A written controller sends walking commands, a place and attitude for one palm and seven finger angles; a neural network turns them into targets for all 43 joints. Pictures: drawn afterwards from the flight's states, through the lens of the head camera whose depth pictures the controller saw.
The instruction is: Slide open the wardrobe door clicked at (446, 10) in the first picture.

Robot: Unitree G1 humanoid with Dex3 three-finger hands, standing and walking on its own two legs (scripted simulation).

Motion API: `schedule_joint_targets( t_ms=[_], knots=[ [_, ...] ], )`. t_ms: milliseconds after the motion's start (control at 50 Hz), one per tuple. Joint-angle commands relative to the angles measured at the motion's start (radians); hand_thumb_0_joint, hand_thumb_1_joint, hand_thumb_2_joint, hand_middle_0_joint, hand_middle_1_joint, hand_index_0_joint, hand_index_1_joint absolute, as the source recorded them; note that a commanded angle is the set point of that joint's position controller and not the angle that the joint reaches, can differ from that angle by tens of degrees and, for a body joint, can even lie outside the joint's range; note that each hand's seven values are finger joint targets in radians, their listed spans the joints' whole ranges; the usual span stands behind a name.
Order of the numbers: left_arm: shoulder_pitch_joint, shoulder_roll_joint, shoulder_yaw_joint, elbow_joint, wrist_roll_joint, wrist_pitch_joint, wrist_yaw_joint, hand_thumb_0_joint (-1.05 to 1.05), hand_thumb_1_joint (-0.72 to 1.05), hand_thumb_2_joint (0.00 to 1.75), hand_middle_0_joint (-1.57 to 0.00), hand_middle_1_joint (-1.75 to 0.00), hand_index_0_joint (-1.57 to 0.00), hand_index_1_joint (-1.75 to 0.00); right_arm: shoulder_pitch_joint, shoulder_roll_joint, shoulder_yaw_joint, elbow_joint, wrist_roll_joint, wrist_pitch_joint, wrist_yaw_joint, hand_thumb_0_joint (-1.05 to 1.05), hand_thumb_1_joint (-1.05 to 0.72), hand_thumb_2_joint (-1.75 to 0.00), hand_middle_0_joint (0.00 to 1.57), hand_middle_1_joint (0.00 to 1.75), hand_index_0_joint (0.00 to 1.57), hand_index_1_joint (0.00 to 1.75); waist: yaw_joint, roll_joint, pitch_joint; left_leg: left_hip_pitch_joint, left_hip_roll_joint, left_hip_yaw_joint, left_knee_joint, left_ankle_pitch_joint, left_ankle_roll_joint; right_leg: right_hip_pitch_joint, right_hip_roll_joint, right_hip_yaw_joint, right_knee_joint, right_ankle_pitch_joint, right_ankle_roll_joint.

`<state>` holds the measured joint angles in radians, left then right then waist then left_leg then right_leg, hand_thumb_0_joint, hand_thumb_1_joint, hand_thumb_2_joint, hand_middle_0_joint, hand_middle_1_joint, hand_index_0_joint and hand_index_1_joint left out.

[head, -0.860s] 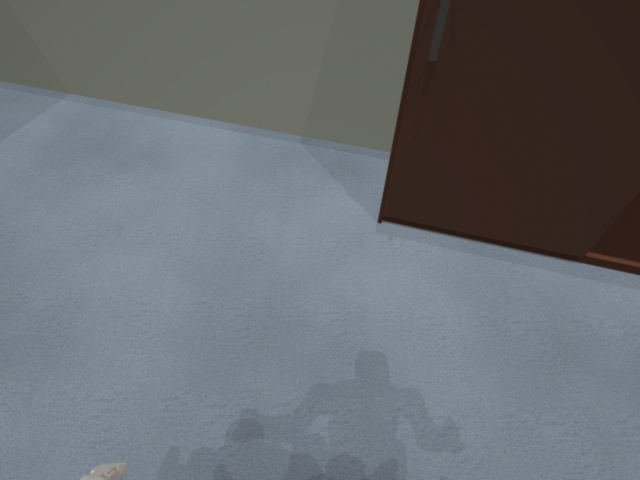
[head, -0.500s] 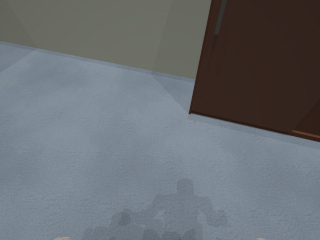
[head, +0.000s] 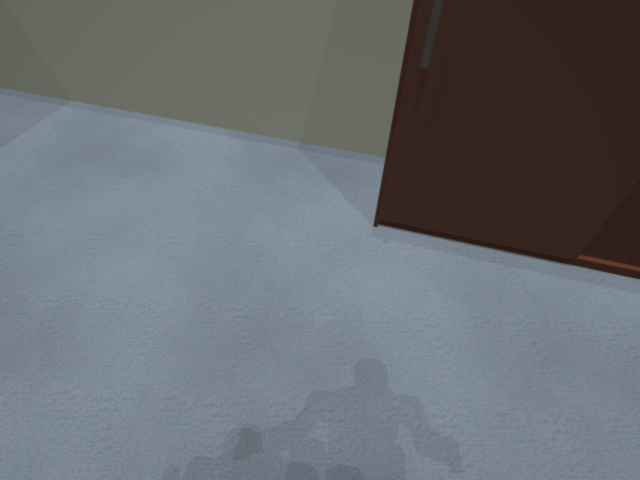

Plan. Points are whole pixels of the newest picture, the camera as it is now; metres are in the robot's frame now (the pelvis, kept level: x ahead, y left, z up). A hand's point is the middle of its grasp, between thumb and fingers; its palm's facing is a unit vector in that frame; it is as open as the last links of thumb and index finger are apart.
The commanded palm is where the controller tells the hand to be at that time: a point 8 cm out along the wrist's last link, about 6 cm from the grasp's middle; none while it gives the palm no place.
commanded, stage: look at it before walking up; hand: left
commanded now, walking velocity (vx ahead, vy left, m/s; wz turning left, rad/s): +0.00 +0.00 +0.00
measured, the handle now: (433, 23) +1.26 -0.25 +0.10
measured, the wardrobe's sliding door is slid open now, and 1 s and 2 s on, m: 0.00 0.00 0.00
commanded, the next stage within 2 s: walk to a spot facing it in 0.58 s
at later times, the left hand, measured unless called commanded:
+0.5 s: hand out of the picture +0.07 +0.24 -0.16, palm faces -0.02 -0.95 -0.32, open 7.4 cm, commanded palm none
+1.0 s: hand out of the picture +0.07 +0.18 -0.18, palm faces -0.10 -0.97 -0.24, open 7.4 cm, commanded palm none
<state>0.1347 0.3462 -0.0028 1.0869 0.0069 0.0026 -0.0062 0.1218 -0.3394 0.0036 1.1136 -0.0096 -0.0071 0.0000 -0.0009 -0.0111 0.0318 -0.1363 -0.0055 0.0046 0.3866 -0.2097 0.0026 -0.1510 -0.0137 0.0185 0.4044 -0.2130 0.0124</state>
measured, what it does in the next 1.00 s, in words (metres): shifts its weight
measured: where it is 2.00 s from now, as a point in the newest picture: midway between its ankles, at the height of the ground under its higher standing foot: (355, 442)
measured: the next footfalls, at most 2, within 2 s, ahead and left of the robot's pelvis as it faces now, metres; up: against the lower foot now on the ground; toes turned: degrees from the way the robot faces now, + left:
left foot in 1.42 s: +0.37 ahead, +0.06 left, +0.00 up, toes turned -13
right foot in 1.90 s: +0.42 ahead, -0.27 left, +0.00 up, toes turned -46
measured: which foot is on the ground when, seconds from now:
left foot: down 0.00-0.98, up 1.00-1.00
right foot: down 0.00-1.00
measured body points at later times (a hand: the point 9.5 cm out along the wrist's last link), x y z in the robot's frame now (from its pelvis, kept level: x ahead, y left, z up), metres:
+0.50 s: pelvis +0.00 +0.00 +0.00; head +0.00 +0.00 +0.45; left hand +0.07 +0.29 -0.13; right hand +0.07 -0.30 -0.13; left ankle +0.00 +0.12 -0.74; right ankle +0.01 -0.13 -0.74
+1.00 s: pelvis +0.04 -0.03 -0.02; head +0.05 -0.04 +0.43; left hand +0.07 +0.23 -0.16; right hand +0.04 -0.29 -0.18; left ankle +0.00 +0.12 -0.74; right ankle +0.03 -0.12 -0.75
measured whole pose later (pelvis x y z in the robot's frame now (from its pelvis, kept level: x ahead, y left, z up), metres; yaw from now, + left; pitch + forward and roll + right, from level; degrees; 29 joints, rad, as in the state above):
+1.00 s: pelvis +0.04 -0.03 -0.02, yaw -8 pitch -1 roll +1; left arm 0.32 0.23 0.04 1.03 0.02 0.02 -0.05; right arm 0.25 -0.25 -0.02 1.05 -0.02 -0.01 0.00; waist 0.02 0.02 0.03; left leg -0.17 0.09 0.12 0.63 -0.42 -0.03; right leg -0.27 0.01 -0.06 0.63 -0.33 -0.03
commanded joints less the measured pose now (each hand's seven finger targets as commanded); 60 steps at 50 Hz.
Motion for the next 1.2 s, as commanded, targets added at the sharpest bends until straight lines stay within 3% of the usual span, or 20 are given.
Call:
schedule_joint_targets(
  t_ms=[0,660,680,720,780,820,840,860,900,920,940,960,980,1000,1020,1040,1060,1120,1180],
  knots=[
    [-0.047,0.203,0.035,-0.069,0.004,-0.027,0.016,0.00,0.90,0.90,-0.20,-0.30,-0.20,-0.30,-0.061,-0.209,-0.046,-0.069,0.000,-0.028,-0.010,0.00,-0.90,-0.90,0.20,0.30,0.20,0.30,0.002,0.003,-0.042,-0.006,0.122,-0.103,-0.082,0.066,0.029,-0.024,-0.102,0.099,-0.082,0.047,-0.043],
    [-0.043,0.204,0.036,-0.057,0.006,-0.030,0.017,0.00,0.90,0.90,-0.20,-0.30,-0.20,-0.30,-0.058,-0.210,-0.042,-0.063,0.002,-0.029,-0.011,0.00,-0.90,-0.90,0.20,0.30,0.20,0.30,0.000,0.009,-0.060,0.020,0.126,-0.103,-0.086,0.128,0.024,-0.001,-0.105,0.092,-0.089,0.119,-0.041],
    [-0.015,0.149,0.026,-0.046,0.004,-0.023,0.018,0.00,0.90,0.90,-0.20,-0.30,-0.20,-0.30,-0.037,-0.156,-0.029,-0.049,-0.001,-0.024,-0.009,0.00,-0.90,-0.90,0.20,0.30,0.20,0.30,0.002,0.006,-0.079,0.036,0.129,-0.084,-0.077,0.095,0.016,-0.001,-0.102,0.094,-0.087,0.090,-0.035],
    [0.040,0.082,0.017,-0.036,0.008,0.001,0.015,0.00,0.90,0.90,-0.20,-0.30,-0.20,-0.30,0.025,-0.088,-0.020,-0.040,-0.009,-0.006,-0.008,0.00,-0.90,-0.90,0.20,0.30,0.20,0.30,0.000,0.006,-0.049,0.026,0.126,-0.057,-0.049,-0.085,0.005,-0.063,-0.077,0.112,-0.069,-0.099,-0.034],
    [0.062,0.081,0.035,-0.080,0.016,0.017,-0.005,0.00,0.90,0.90,-0.20,-0.30,-0.20,-0.30,0.050,-0.122,-0.042,-0.071,-0.014,0.003,-0.008,0.00,-0.90,-0.90,0.20,0.30,0.20,0.30,-0.002,0.060,0.070,-0.047,0.167,-0.098,-0.100,-0.378,0.035,-0.201,-0.016,0.109,0.008,-0.293,-0.044],
    [0.093,0.061,0.045,-0.112,0.017,0.012,-0.016,0.00,0.90,0.90,-0.20,-0.30,-0.20,-0.30,0.084,-0.158,-0.064,-0.096,-0.012,-0.002,-0.010,0.00,-0.90,-0.90,0.20,0.30,0.20,0.30,-0.007,0.120,0.076,-0.020,0.249,-0.179,-0.138,-0.457,0.087,-0.278,0.032,0.052,0.159,-0.274,-0.042],
    [0.094,0.038,0.049,-0.126,0.018,0.007,-0.020,0.00,0.90,0.90,-0.20,-0.30,-0.20,-0.30,0.098,-0.168,-0.075,-0.104,-0.010,-0.009,-0.013,0.00,-0.90,-0.90,0.20,0.30,0.20,0.30,-0.013,0.161,0.067,-0.003,0.312,-0.223,-0.157,-0.429,0.123,-0.298,0.047,-0.007,0.270,-0.220,-0.033],
    [0.081,0.016,0.053,-0.143,0.017,0.004,-0.024,0.00,0.90,0.90,-0.20,-0.30,-0.20,-0.30,0.106,-0.166,-0.082,-0.111,-0.010,-0.016,-0.013,0.00,-0.90,-0.90,0.20,0.30,0.20,0.30,-0.013,0.183,0.074,0.015,0.353,-0.220,-0.160,-0.351,0.153,-0.329,0.022,-0.036,0.334,-0.239,-0.026],
    [0.086,-0.006,0.063,-0.162,0.018,-0.008,-0.033,0.00,0.90,0.90,-0.20,-0.30,-0.20,-0.30,0.110,-0.138,-0.082,-0.122,-0.015,-0.025,-0.014,0.00,-0.90,-0.90,0.20,0.30,0.20,0.30,-0.005,0.148,0.065,-0.011,0.348,-0.133,-0.089,-0.178,0.147,-0.271,-0.011,-0.058,0.302,-0.267,-0.023],
    [0.148,-0.017,0.066,-0.146,0.018,-0.010,-0.035,0.00,0.90,0.90,-0.20,-0.30,-0.20,-0.30,0.080,-0.132,-0.082,-0.127,-0.014,-0.025,-0.014,0.00,-0.90,-0.90,0.20,0.30,0.20,0.30,0.031,0.134,0.046,-0.060,0.324,-0.059,-0.007,-0.137,0.118,-0.173,-0.005,-0.081,0.236,-0.212,-0.026],
    [0.250,-0.018,0.073,-0.115,0.021,-0.016,-0.032,0.00,0.90,0.90,-0.20,-0.30,-0.20,-0.30,0.058,-0.108,-0.078,-0.138,-0.014,-0.023,-0.014,0.00,-0.90,-0.90,0.20,0.30,0.20,0.30,0.077,0.084,0.029,-0.169,0.261,0.016,0.159,-0.146,0.073,-0.007,0.010,-0.083,0.125,-0.127,-0.039],
    [0.369,0.069,0.092,-0.082,0.027,-0.033,-0.020,0.00,0.90,0.90,-0.20,-0.30,-0.20,-0.30,0.035,-0.037,-0.064,-0.172,-0.004,-0.022,-0.008,0.00,-0.90,-0.90,0.20,0.30,0.20,0.30,0.120,-0.195,0.016,-0.410,0.132,0.147,0.495,-0.252,-0.004,0.169,-0.168,0.248,-0.071,-0.202,-0.115],
    [0.468,0.138,0.103,-0.064,0.013,-0.043,-0.001,0.00,0.90,0.90,-0.20,-0.30,-0.20,-0.30,-0.061,-0.004,-0.052,-0.237,-0.005,-0.036,0.001,0.00,-0.90,-0.90,0.20,0.30,0.20,0.30,0.154,-0.343,0.037,-0.618,0.050,0.127,0.706,-0.410,-0.026,0.200,-0.354,0.625,-0.219,-0.125,-0.220],
    [0.467,0.108,0.098,-0.068,0.008,-0.049,0.012,0.00,0.90,0.90,-0.20,-0.30,-0.20,-0.30,-0.110,-0.031,-0.058,-0.247,-0.007,-0.042,0.000,0.00,-0.90,-0.90,0.20,0.30,0.20,0.30,0.152,-0.213,0.071,-0.635,0.091,0.011,0.764,-0.328,-0.017,0.146,-0.346,0.644,-0.229,-0.105,-0.265],
    [0.421,0.082,0.092,-0.074,0.010,-0.051,0.016,0.00,0.90,0.90,-0.20,-0.30,-0.20,-0.30,-0.113,-0.014,-0.063,-0.238,-0.006,-0.045,0.002,0.00,-0.90,-0.90,0.20,0.30,0.20,0.30,0.116,-0.099,0.089,-0.647,0.115,-0.001,0.803,-0.265,-0.021,0.130,-0.338,0.609,-0.210,-0.111,-0.283],
    [0.369,0.053,0.086,-0.091,0.014,-0.055,0.017,0.00,0.90,0.90,-0.20,-0.30,-0.20,-0.30,-0.073,0.000,-0.063,-0.223,-0.012,-0.045,0.004,0.00,-0.90,-0.90,0.20,0.30,0.20,0.30,0.076,-0.053,0.075,-0.629,0.135,-0.013,0.785,-0.201,-0.028,0.112,-0.313,0.522,-0.192,-0.090,-0.271],
    [0.338,0.031,0.082,-0.098,0.017,-0.060,0.017,0.00,0.90,0.90,-0.20,-0.30,-0.20,-0.30,-0.048,0.013,-0.064,-0.207,-0.015,-0.042,0.008,0.00,-0.90,-0.90,0.20,0.30,0.20,0.30,0.052,-0.046,0.057,-0.595,0.138,0.001,0.762,-0.147,-0.041,0.100,-0.274,0.436,-0.183,-0.013,-0.250],
    [0.333,0.007,0.081,-0.086,0.018,-0.075,0.018,0.00,0.90,0.90,-0.20,-0.30,-0.20,-0.30,-0.016,0.053,-0.068,-0.198,-0.012,-0.031,0.013,0.00,-0.90,-0.90,0.20,0.30,0.20,0.30,0.025,-0.060,0.030,-0.545,0.132,0.035,0.685,-0.067,-0.061,0.075,-0.215,0.295,-0.173,0.162,-0.221],
    [0.357,-0.009,0.080,-0.070,0.018,-0.078,0.020,0.00,0.90,0.90,-0.20,-0.30,-0.20,-0.30,-0.048,0.076,-0.070,-0.222,-0.009,-0.028,0.021,0.00,-0.90,-0.90,0.20,0.30,0.20,0.30,0.032,-0.090,0.045,-0.548,0.119,0.051,0.612,0.002,-0.066,0.063,-0.184,0.260,-0.183,0.189,-0.207]
  ],
)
